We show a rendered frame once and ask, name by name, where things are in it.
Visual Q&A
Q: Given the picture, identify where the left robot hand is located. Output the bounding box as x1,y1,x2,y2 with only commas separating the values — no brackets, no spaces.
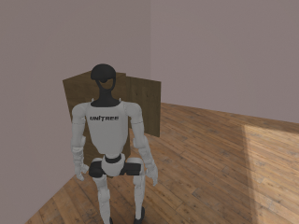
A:
75,162,89,181

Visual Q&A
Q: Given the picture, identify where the cupboard door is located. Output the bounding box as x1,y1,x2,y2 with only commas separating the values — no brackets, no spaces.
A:
125,76,162,137

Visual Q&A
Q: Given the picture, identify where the robot right forearm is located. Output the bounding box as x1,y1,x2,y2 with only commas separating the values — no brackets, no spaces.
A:
138,135,156,171

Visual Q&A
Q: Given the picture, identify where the robot right shin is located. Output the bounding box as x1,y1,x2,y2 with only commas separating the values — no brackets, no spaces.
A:
134,175,146,219

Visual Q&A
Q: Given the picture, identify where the robot left upper arm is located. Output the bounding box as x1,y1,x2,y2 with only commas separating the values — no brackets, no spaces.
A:
71,102,89,147

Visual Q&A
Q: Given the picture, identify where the robot left forearm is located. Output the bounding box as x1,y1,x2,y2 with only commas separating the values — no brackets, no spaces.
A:
70,137,84,167

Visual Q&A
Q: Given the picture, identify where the right robot hand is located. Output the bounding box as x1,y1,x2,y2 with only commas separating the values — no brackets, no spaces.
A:
145,166,158,187

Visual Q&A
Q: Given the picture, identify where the robot right upper arm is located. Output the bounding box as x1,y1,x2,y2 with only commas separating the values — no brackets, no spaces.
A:
123,102,146,149

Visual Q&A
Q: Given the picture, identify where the robot left shin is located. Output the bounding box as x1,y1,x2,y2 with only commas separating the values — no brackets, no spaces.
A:
97,190,110,224

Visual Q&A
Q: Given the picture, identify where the robot shin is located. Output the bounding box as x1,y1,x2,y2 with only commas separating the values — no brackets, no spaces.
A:
97,190,110,224
134,175,146,219

